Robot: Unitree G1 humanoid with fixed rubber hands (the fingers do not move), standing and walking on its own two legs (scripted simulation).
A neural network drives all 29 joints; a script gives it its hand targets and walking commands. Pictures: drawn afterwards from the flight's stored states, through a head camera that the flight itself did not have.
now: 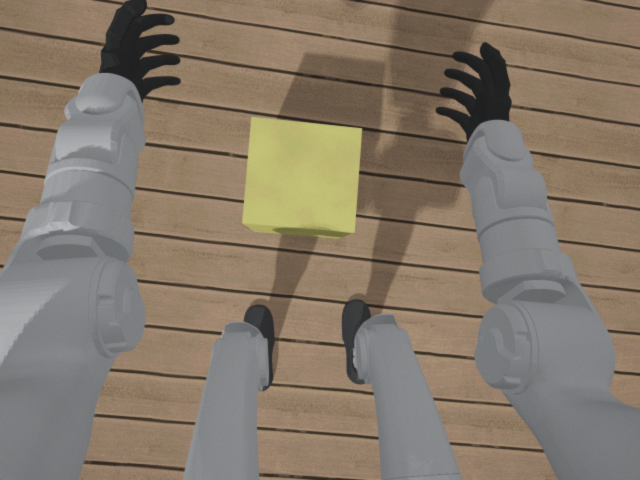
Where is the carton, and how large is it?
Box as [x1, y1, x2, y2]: [242, 117, 361, 238]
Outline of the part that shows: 251,117 242,223 254,231 338,238 354,232 361,128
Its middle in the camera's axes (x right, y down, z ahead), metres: -0.05 -0.12 +0.84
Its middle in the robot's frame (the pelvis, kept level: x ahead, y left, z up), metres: +0.50 -0.01 -0.52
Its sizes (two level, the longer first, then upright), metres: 0.210 0.200 0.250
